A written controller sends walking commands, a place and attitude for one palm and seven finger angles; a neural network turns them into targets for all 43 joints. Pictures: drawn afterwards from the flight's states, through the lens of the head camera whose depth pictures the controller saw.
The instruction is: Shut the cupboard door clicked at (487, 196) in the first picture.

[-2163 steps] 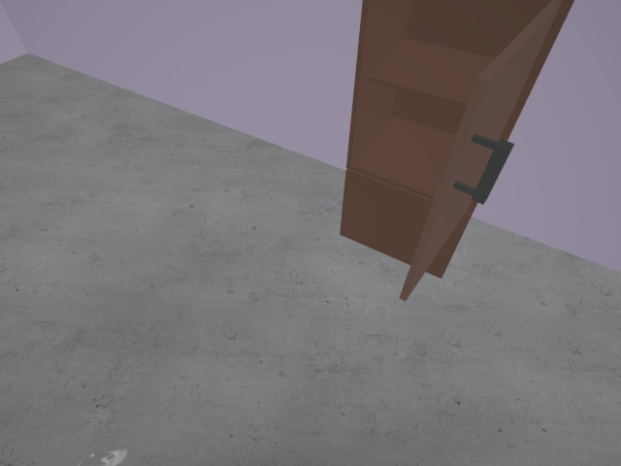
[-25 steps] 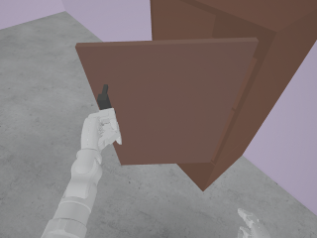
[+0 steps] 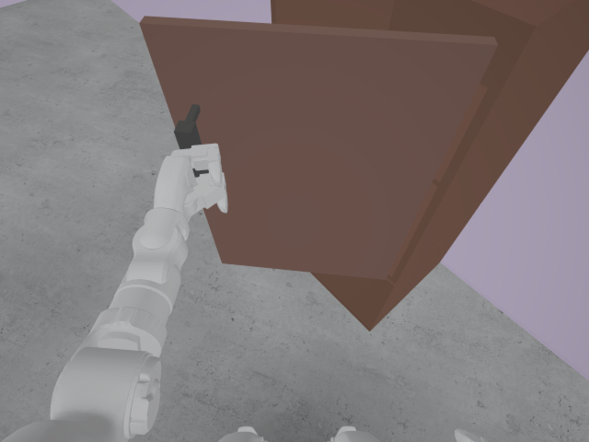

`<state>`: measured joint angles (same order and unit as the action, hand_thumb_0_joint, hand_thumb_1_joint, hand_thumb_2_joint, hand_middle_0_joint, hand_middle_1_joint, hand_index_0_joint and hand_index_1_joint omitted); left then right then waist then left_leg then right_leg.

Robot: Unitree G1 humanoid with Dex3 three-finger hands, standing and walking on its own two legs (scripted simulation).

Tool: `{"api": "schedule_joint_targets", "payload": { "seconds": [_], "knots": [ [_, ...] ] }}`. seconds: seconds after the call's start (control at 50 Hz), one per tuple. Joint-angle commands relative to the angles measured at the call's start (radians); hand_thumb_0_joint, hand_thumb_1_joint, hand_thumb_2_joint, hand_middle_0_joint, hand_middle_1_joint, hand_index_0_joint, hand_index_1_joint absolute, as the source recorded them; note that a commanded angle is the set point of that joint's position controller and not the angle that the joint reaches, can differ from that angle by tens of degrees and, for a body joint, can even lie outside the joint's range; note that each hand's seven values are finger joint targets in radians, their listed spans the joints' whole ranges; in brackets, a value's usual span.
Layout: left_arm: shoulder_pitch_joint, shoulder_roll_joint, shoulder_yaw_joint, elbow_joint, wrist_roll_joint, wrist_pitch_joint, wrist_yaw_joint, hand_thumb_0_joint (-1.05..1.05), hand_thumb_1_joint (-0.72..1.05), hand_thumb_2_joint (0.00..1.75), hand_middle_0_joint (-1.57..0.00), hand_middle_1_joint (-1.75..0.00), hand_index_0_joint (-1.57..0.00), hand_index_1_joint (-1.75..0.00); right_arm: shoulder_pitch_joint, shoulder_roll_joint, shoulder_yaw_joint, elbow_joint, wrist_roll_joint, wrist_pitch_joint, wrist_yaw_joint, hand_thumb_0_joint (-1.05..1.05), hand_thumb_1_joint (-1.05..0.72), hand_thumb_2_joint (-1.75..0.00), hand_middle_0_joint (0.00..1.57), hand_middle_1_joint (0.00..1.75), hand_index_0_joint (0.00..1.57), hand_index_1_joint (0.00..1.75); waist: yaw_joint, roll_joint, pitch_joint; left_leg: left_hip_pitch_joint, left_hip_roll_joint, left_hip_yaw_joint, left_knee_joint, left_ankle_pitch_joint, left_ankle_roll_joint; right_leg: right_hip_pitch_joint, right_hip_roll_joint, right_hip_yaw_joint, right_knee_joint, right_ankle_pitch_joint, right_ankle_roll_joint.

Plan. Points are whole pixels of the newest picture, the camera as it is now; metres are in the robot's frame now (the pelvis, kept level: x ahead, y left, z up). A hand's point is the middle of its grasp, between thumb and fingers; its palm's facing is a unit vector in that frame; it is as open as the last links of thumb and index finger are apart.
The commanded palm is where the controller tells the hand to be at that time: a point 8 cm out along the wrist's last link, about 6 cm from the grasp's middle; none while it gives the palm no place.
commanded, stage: push the door shut along its arc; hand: left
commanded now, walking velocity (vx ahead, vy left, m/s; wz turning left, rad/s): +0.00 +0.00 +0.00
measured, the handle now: (198, 149) +0.51 +0.14 +0.09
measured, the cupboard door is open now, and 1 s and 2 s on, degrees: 42 30 20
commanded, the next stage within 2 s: pull the fist back off the door in 1.28 s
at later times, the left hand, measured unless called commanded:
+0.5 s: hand (241, 163) +0.48 +0.08 +0.09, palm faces -0.23 -0.97 -0.03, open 3.1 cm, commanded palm +0.48 +0.13 +0.09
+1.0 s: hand (269, 132) +0.54 +0.04 +0.09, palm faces -0.35 -0.94 -0.02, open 3.0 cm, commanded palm +0.55 +0.09 +0.09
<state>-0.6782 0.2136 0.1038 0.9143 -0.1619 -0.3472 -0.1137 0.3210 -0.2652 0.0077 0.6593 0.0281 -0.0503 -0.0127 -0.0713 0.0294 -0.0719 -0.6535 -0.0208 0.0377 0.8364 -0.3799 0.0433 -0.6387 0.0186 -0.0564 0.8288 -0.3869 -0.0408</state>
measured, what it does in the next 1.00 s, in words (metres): stands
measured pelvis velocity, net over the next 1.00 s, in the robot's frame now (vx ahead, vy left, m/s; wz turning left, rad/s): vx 0.00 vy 0.00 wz -0.02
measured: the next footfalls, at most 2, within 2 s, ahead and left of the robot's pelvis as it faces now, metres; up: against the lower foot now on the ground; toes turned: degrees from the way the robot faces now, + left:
none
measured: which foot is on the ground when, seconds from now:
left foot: down 0.00-1.00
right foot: down 0.00-1.00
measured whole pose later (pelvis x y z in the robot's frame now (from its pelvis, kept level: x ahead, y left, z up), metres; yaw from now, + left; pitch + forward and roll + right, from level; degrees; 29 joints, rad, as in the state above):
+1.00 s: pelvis +0.00 +0.00 -0.03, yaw -1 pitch +22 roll -1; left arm -1.21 0.42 0.22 1.31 -0.09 -0.29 -0.30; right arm 0.41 -0.29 0.02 0.66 -0.01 -0.05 0.00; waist -0.23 0.06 -0.08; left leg -0.96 0.01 0.03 1.01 -0.43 0.04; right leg -0.94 0.04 -0.06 0.97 -0.42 -0.05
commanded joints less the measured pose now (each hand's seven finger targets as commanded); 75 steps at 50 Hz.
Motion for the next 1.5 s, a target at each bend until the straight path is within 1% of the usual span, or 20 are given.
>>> {"api": "schedule_joint_targets", "payload": {
  "seconds": [0.0, 0.02, 0.14, 0.3, 0.5, 0.6, 0.62, 0.66, 0.72, 0.8, 0.88, 1.0, 1.16, 1.2, 1.24, 1.36, 1.38, 1.4, 1.44, 1.48],
  "knots": [
    [-0.535, 0.088, 0.001, -0.152, 0.001, -0.083, -0.021, 0.00, 0.90, 0.90, -1.30, -1.50, -1.30, -1.50, 0.067, -0.145, -0.054, -0.094, 0.000, -0.038, 0.000, 0.00, -0.90, -0.90, 0.20, 0.30, 0.20, 0.30, -0.051, -0.033, -0.356, 0.257, 0.016, -0.083, -0.084, 0.198, -0.018, 0.039, 0.010, 0.037, -0.096, 0.240, 0.012],
    [-0.548, 0.145, 0.048, -0.131, 0.004, -0.087, -0.017, 0.00, 0.90, 0.90, -1.30, -1.50, -1.30, -1.50, 0.081, -0.154, -0.057, -0.087, -0.002, -0.035, -0.002, 0.00, -0.90, -0.90, 0.20, 0.30, 0.20, 0.30, -0.047, -0.041, -0.365, 0.245, 0.015, -0.087, -0.081, 0.201, -0.017, 0.048, 0.011, 0.038, -0.091, 0.239, 0.010],
    [-0.581, 0.151, 0.054, -0.110, 0.008, -0.108, -0.037, 0.00, 0.90, 0.90, -1.30, -1.50, -1.30, -1.50, 0.117, -0.160, -0.063, -0.080, -0.009, -0.027, 0.008, 0.00, -0.90, -0.90, 0.20, 0.30, 0.20, 0.30, -0.051, -0.023, -0.442, 0.289, 0.021, -0.090, -0.062, 0.298, -0.020, 0.047, 0.017, 0.035, -0.066, 0.310, 0.009],
    [-0.639, 0.196, 0.085, -0.037, 0.014, -0.095, -0.064, 0.00, 0.90, 0.90, -1.30, -1.50, -1.30, -1.50, 0.147, -0.165, -0.063, -0.078, -0.009, -0.005, 0.012, 0.00, -0.90, -0.90, 0.20, 0.30, 0.20, 0.30, -0.066, -0.015, -0.413, 0.238, 0.019, -0.080, -0.054, 0.265, -0.017, 0.038, 0.019, 0.044, -0.071, 0.304, 0.011],
    [-0.807, 0.252, 0.083, 0.058, 0.016, -0.086, -0.128, 0.00, 0.90, 0.90, -1.30, -1.50, -1.30, -1.50, 0.167, -0.177, -0.055, -0.055, -0.007, -0.008, 0.001, 0.00, -0.90, -0.90, 0.20, 0.30, 0.20, 0.30, -0.127, -0.013, -0.391, 0.149, 0.014, -0.083, -0.020, 0.168, -0.004, -0.004, 0.018, 0.066, -0.073, 0.248, 0.017],
    [-0.922, 0.265, 0.071, 0.093, 0.014, -0.068, -0.161, 0.00, 0.90, 0.90, -1.30, -1.50, -1.30, -1.50, 0.187, -0.187, -0.052, -0.036, -0.011, -0.021, -0.004, 0.00, -0.90, -0.90, 0.20, 0.30, 0.20, 0.30, -0.163, 0.003, -0.431, 0.138, 0.018, -0.103, 0.014, 0.180, -0.002, -0.053, 0.017, 0.065, -0.049, 0.239, 0.018],
    [-0.930, 0.279, 0.085, 0.090, 0.011, -0.070, -0.165, 0.00, 0.90, 0.90, -1.30, -1.50, -1.30, -1.50, 0.193, -0.189, -0.051, -0.039, -0.014, -0.026, -0.005, 0.00, -0.90, -0.90, 0.20, 0.30, 0.20, 0.30, -0.152, 0.041, -0.458, 0.149, 0.014, -0.103, 0.024, 0.200, -0.001, -0.059, 0.018, 0.064, -0.037, 0.247, 0.013],
    [-0.966, 0.278, 0.075, 0.101, 0.016, -0.060, -0.172, 0.00, 0.90, 0.90, -1.30, -1.50, -1.30, -1.50, 0.198, -0.191, -0.050, -0.031, -0.015, -0.029, -0.005, 0.00, -0.90, -0.90, 0.20, 0.30, 0.20, 0.30, -0.170, 0.052, -0.481, 0.165, 0.022, -0.116, 0.038, 0.213, -0.003, -0.099, 0.017, 0.060, -0.025, 0.241, 0.014],
    [-0.978, 0.290, 0.092, 0.133, 0.014, -0.039, -0.179, 0.00, 0.90, 0.90, -1.30, -1.50, -1.30, -1.50, 0.220, -0.196, -0.050, -0.032, -0.020, -0.031, -0.003, 0.00, -0.90, -0.90, 0.20, 0.30, 0.20, 0.30, -0.171, 0.044, -0.503, 0.149, 0.018, -0.114, 0.055, 0.249, 0.001, -0.093, 0.022, 0.055, -0.010, 0.265, 0.013],
    [-1.000, 0.376, 0.150, 0.188, 0.037, -0.005, -0.176, 0.00, 0.90, 0.90, -1.30, -1.50, -1.30, -1.50, 0.239, -0.202, -0.045, -0.038, -0.024, -0.023, -0.001, 0.00, -0.90, -0.90, 0.20, 0.30, 0.20, 0.30, -0.177, 0.001, -0.487, 0.042, 0.018, -0.106, 0.076, 0.214, 0.007, -0.068, 0.023, 0.069, -0.005, 0.257, 0.019],
    [-1.053, 0.394, 0.156, 0.161, 0.055, -0.007, -0.176, 0.00, 0.90, 0.90, -1.30, -1.50, -1.30, -1.50, 0.258, -0.202, -0.047, -0.040, -0.034, -0.023, 0.003, 0.00, -0.90, -0.90, 0.20, 0.30, 0.20, 0.30, -0.181, 0.058, -0.549, 0.073, 0.021, -0.109, 0.101, 0.263, 0.004, -0.091, 0.024, 0.068, 0.017, 0.287, 0.017],
    [-1.141, 0.377, 0.121, 0.191, 0.068, 0.026, -0.196, 0.00, 0.90, 0.90, -1.30, -1.50, -1.30, -1.50, 0.291, -0.207, -0.049, -0.025, -0.035, -0.016, 0.002, 0.00, -0.90, -0.90, 0.20, 0.30, 0.20, 0.30, -0.225, 0.046, -0.532, 0.038, 0.024, -0.110, 0.120, 0.241, 0.011, -0.126, 0.030, 0.068, 0.014, 0.272, 0.022],
    [-1.215, 0.355, 0.103, 0.182, 0.057, 0.051, -0.231, 0.00, 0.90, 0.90, -1.30, -1.50, -1.30, -1.50, 0.314, -0.211, -0.052, 0.002, -0.046, -0.024, 0.000, 0.00, -0.90, -0.90, 0.20, 0.30, 0.20, 0.30, -0.240, 0.093, -0.597, 0.105, 0.023, -0.120, 0.142, 0.319, 0.011, -0.163, 0.036, 0.054, 0.028, 0.314, 0.015],
    [-1.211, 0.359, 0.106, 0.213, 0.058, 0.064, -0.239, 0.00, 0.90, 0.90, -1.30, -1.50, -1.30, -1.50, 0.316, -0.210, -0.050, 0.004, -0.046, -0.024, -0.001, 0.00, -0.90, -0.90, 0.20, 0.30, 0.20, 0.30, -0.246, 0.062, -0.574, 0.068, 0.021, -0.115, 0.144, 0.297, 0.013, -0.150, 0.038, 0.055, 0.025, 0.309, 0.016],
    [-1.251, 0.333, 0.083, 0.209, 0.063, 0.060, -0.240, 0.00, 0.90, 0.90, -1.30, -1.50, -1.30, -1.50, 0.313, -0.207, -0.048, 0.012, -0.048, -0.027, -0.002, 0.00, -0.90, -0.90, 0.20, 0.30, 0.20, 0.30, -0.253, 0.111, -0.573, 0.095, 0.021, -0.119, 0.149, 0.310, 0.012, -0.189, 0.040, 0.050, 0.030, 0.301, 0.013],
    [-1.306, 0.334, 0.079, 0.240, 0.072, 0.073, -0.244, 0.00, 0.90, 0.90, -1.30, -1.50, -1.30, -1.50, 0.322, -0.213, -0.050, 0.033, -0.054, -0.035, -0.006, 0.00, -0.90, -0.90, 0.20, 0.30, 0.20, 0.30, -0.282, 0.104, -0.569, 0.083, 0.026, -0.125, 0.180, 0.321, 0.014, -0.242, 0.041, 0.043, 0.049, 0.289, 0.013],
    [-1.265, 0.360, 0.279, 0.258, 0.009, 0.098, -0.043, 0.00, 0.90, 0.90, -1.30, -1.50, -1.30, -1.50, 0.349, -0.178, -0.035, 0.004, -0.060, -0.037, 0.009, 0.00, -0.90, -0.90, 0.20, 0.30, 0.20, 0.30, -0.215, 0.155, -0.591, 0.036, 0.037, -0.127, 0.166, 0.297, -0.006, -0.205, 0.028, 0.052, 0.043, 0.275, 0.014],
    [-1.217, 0.276, 0.226, 0.257, 0.037, 0.107, 0.062, 0.00, 0.90, 0.90, -1.30, -1.50, -1.30, -1.50, 0.347, -0.175, -0.037, -0.005, -0.074, -0.042, 0.031, 0.00, -0.90, -0.90, 0.20, 0.30, 0.20, 0.30, -0.223, 0.158, -0.607, 0.048, 0.039, -0.134, 0.156, 0.303, -0.012, -0.212, 0.026, 0.047, 0.051, 0.274, 0.020],
    [-1.172, 0.183, 0.229, 0.242, 0.075, 0.080, 0.237, 0.00, 0.90, 0.90, -1.30, -1.50, -1.30, -1.50, 0.362, -0.166, -0.050, -0.008, -0.103, -0.043, 0.069, 0.00, -0.90, -0.90, 0.20, 0.30, 0.20, 0.30, -0.220, 0.096, -0.609, 0.066, 0.039, -0.137, 0.158, 0.347, -0.018, -0.222, 0.029, 0.029, 0.059, 0.298, 0.030],
    [-1.179, 0.171, 0.233, 0.138, 0.163, 0.011, 0.403, 0.00, 0.90, 0.90, -1.30, -1.50, -1.30, -1.50, 0.367, -0.161, -0.063, -0.011, -0.137, -0.040, 0.105, 0.00, -0.90, -0.90, 0.20, 0.30, 0.20, 0.30, -0.203, 0.123, -0.660, 0.069, 0.035, -0.118, 0.182, 0.387, -0.022, -0.218, 0.028, 0.029, 0.074, 0.336, 0.032]
  ]
}}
